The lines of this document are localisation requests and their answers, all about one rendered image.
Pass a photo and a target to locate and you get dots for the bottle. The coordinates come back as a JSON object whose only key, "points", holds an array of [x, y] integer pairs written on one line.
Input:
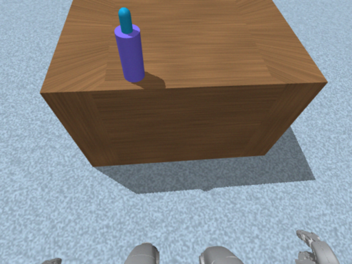
{"points": [[129, 46]]}

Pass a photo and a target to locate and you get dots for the right robot hand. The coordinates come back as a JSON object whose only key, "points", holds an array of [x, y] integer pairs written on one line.
{"points": [[322, 253]]}

